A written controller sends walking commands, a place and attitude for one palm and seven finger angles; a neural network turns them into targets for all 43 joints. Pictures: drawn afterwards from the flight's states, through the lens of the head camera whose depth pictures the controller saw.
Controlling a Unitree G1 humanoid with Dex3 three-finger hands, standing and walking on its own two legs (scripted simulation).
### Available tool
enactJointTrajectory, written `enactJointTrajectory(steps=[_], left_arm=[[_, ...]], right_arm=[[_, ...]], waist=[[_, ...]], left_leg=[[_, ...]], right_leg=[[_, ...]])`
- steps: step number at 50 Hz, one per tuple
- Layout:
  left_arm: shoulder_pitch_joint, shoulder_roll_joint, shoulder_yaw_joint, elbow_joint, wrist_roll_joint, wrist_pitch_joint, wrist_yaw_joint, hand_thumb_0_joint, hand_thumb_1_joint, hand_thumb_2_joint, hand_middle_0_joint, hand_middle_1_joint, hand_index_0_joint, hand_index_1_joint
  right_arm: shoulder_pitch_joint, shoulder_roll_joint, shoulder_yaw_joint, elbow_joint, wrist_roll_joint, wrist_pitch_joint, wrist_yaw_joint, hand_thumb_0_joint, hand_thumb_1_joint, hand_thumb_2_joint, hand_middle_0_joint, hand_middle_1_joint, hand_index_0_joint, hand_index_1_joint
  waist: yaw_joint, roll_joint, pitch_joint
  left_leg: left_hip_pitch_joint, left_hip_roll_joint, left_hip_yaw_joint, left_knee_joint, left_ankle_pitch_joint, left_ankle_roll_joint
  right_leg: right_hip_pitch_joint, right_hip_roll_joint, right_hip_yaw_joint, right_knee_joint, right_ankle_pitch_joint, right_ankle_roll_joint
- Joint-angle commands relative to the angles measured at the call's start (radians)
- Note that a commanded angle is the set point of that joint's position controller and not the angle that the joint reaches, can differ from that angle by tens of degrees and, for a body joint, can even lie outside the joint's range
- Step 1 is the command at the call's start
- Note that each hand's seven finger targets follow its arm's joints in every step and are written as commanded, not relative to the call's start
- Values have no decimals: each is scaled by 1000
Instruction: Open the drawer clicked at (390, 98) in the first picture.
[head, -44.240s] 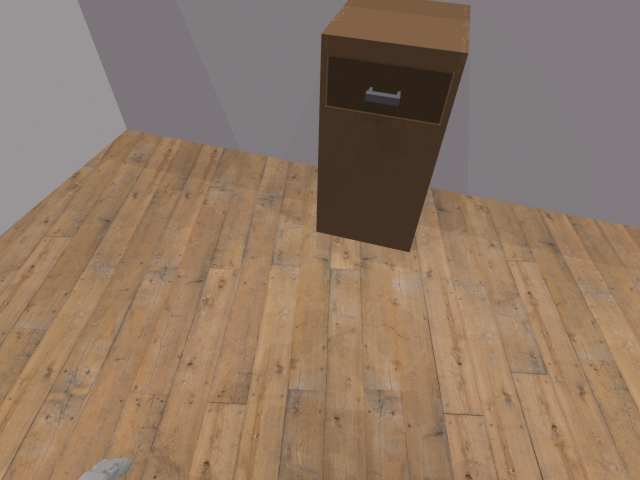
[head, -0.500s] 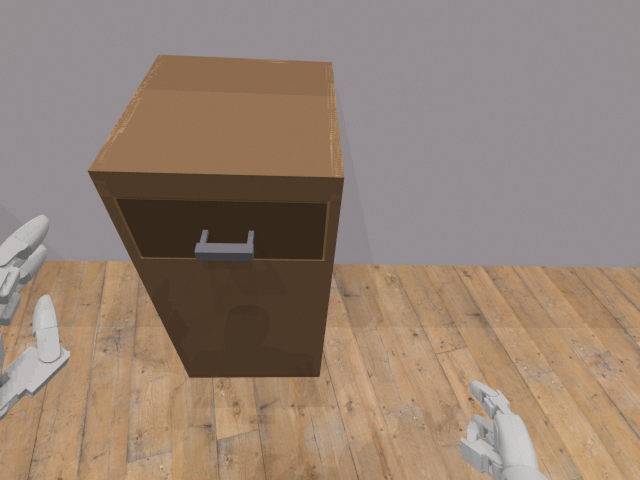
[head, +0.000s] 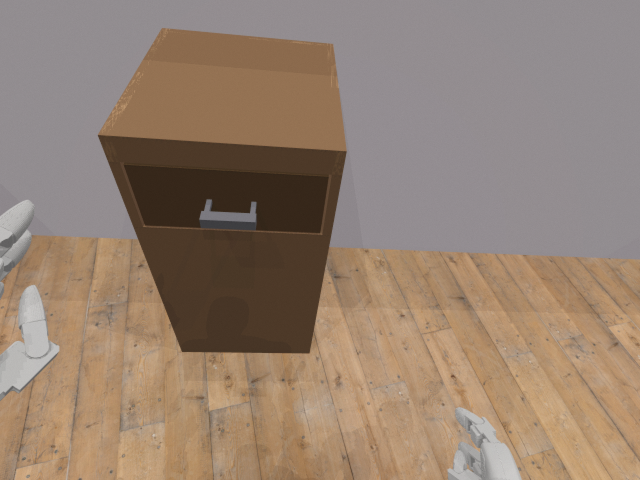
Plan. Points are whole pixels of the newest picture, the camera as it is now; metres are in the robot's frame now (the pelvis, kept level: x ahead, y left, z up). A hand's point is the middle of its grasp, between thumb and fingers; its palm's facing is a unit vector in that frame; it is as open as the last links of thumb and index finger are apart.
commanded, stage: step back with the hand held close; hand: left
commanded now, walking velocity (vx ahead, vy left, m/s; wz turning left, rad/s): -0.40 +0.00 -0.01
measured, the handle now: (230, 213) +0.59 +0.19 -0.07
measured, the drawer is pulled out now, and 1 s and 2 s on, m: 0.00 0.00 0.00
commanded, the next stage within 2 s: stop stepping back and stand still in 0.36 s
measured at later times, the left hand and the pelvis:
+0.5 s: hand out of the picture +0.05 +0.16 +0.15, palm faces +0.28 -0.88 -0.40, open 7.4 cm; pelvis -0.16 -0.07 +0.00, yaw -3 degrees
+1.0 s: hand out of the picture -0.13 +0.14 +0.16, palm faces +0.41 -0.78 -0.48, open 7.4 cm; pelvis -0.29 -0.11 +0.00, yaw +4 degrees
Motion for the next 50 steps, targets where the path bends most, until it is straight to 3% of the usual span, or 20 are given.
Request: enactJointTrajectory(steps=[1, 7, 10, 11, 13, 15, 17, 22, 26, 27, 28, 29, 31, 34, 40, 42, 43, 44, 46, 50], left_arm=[[17, 108, 61, -222, -10, -76, 1, 0, 900, 900, -200, -300, -200, -300], [33, 207, 181, -308, -26, -135, -22, 0, 900, 900, -200, -300, -200, -300], [35, 234, 258, -245, -41, -154, -7, 0, 900, 900, -200, -300, -200, -300], [75, 228, 264, -176, -41, -147, -9, 0, 900, 900, -200, -300, -200, -300], [117, 149, 212, -73, -37, -118, -34, 0, 900, 900, -200, -300, -200, -300], [-15, 129, 118, -107, -34, -108, -41, 0, 900, 900, -200, -300, -200, -300], [-132, 94, 35, -86, -35, -99, -49, 0, 900, 900, -200, -300, -200, -300], [-86, 88, 10, -75, -10, -44, -23, 0, 900, 900, -200, -300, -200, -300], [-27, 169, 120, -217, 2, -42, 17, 0, 900, 900, -200, -300, -200, -300], [-22, 184, 138, -233, 15, -38, 26, 0, 900, 900, -200, -300, -200, -300], [-53, 252, 185, -283, 27, -36, 35, 0, 900, 900, -200, -300, -200, -300], [-119, 233, 156, -280, 28, -55, 35, 0, 900, 900, -200, -300, -200, -300], [-201, 234, 170, -232, 49, -70, 11, 0, 900, 900, -200, -300, -200, -300], [-128, 155, 112, -88, 30, -96, 6, 0, 900, 900, -200, -300, -200, -300], [-112, 51, 31, 80, 44, -88, 32, 0, 900, 900, -200, -300, -200, -300], [-107, 47, 31, 8, 42, -106, 31, 0, 900, 900, -200, -300, -200, -300], [-100, 94, 59, -41, 54, -108, 30, 0, 900, 900, -200, -300, -200, -300], [-31, 108, 90, -59, 59, -102, 21, 0, 900, 900, -200, -300, -200, -300], [-63, 109, 74, -187, 49, -112, 15, 0, 900, 900, -200, -300, -200, -300], [-141, 122, 63, -170, 53, -106, 24, 0, 900, 900, -200, -300, -200, -300]], right_arm=[[-111, -185, -67, -108, 2, -66, 9, 0, -900, -900, 200, 300, 200, 300], [-154, -177, -70, -146, 26, -32, 29, 0, -900, -900, 200, 300, 200, 300], [-244, -167, -54, -229, 83, -3, 5, 0, -900, -900, 200, 300, 200, 300], [-255, -168, -53, -227, 91, -10, -3, 0, -900, -900, 200, 300, 200, 300], [-262, -154, -33, -230, 66, -11, -19, 0, -900, -900, 200, 300, 200, 300], [-184, -188, -29, -182, 54, 19, -34, 0, -900, -900, 200, 300, 200, 300], [-89, -200, -64, -122, 37, -8, -1, 0, -900, -900, 200, 300, 200, 300], [-134, -187, -76, -147, 23, -42, -9, 0, -900, -900, 200, 300, 200, 300], [-176, -187, -70, -225, 40, -40, -17, 0, -900, -900, 200, 300, 200, 300], [-167, -165, -71, -234, 47, -40, -12, 0, -900, -900, 200, 300, 200, 300], [-164, -151, -84, -242, 57, -32, -10, 0, -900, -900, 200, 300, 200, 300], [-186, -167, -79, -228, 49, -32, -12, 0, -900, -900, 200, 300, 200, 300], [-97, -180, -94, -147, 14, 0, -7, 0, -900, -900, 200, 300, 200, 300], [-101, -158, -79, -159, 30, -6, -30, 0, -900, -900, 200, 300, 200, 300], [-37, -178, -62, -117, 35, -65, -33, 0, -900, -900, 200, 300, 200, 300], [-28, -212, -83, -151, 24, -66, -24, 0, -900, -900, 200, 300, 200, 300], [-26, -201, -89, -163, 28, -75, -22, 0, -900, -900, 200, 300, 200, 300], [-45, -203, -104, -146, 29, -79, -14, 0, -900, -900, 200, 300, 200, 300], [-63, -174, -84, -141, 34, -89, 2, 0, -900, -900, 200, 300, 200, 300], [-84, -174, -72, -109, 33, -120, -15, 0, -900, -900, 200, 300, 200, 300]], waist=[[29, 220, -166], [53, 157, -278], [70, -207, -175], [76, -190, -119], [47, -11, -68], [3, 161, -73], [1, 189, -91], [33, 158, 17], [59, 306, 35], [60, 204, 47], [56, -91, 63], [52, -177, 145], [-24, -69, 60], [-22, -24, 54], [-3, -73, 28], [6, 237, 87], [12, 234, 83], [29, 152, -8], [2, 220, 112], [23, 256, 203]], left_leg=[[337, 211, -226, -144, 327, 40], [420, 142, -59, 43, 456, -2], [86, -35, 58, 367, -291, -58], [21, -27, 25, 414, -384, -50], [80, -11, 52, 207, -222, -41], [353, 44, 21, 24, 478, 7], [532, 310, -239, -54, 932, 111], [88, 292, -197, -210, 28, 134], [-343, 156, -60, -229, -606, 26], [-337, 62, 36, -44, -614, -25], [-115, -56, 119, 408, -526, -93], [-70, -66, -8, 813, -440, -100], [59, -1, -27, 1048, -245, -95], [100, 46, 63, 669, -260, -62], [275, 14, 169, -176, -423, 19], [326, 254, -225, -300, -520, 112], [407, 354, -292, -276, -401, 133], [454, 312, -126, -200, -114, 123], [320, 347, -272, -282, -310, 166], [156, 287, -83, -278, -397, 123]], right_leg=[[1, 12, -22, -151, 13, -7], [105, -42, -16, -348, 414, 18], [183, -315, 107, -287, 1433, 132], [164, -340, 90, -242, 1434, 113], [141, -263, 79, -175, 1378, 50], [45, -89, -48, -57, 1114, 87], [-190, 1, 20, 188, -13, 69], [-11, -36, 14, 252, -57, 33], [350, -8, -101, 43, 4, -4], [282, -87, -22, -118, -81, -31], [-127, -305, 320, -468, -411, -91], [-442, -539, 746, -704, -624, -187], [-583, -455, 459, -644, -534, -127], [-338, -323, 193, -547, -283, -68], [8, -262, 42, -388, -129, -13], [-172, -91, -112, 4, 5, 36], [-326, -93, -143, 170, 10, 36], [-312, -74, -157, 313, 36, 34], [-401, -126, -69, 386, 64, 29], [-194, -128, -110, 176, 87, 28]])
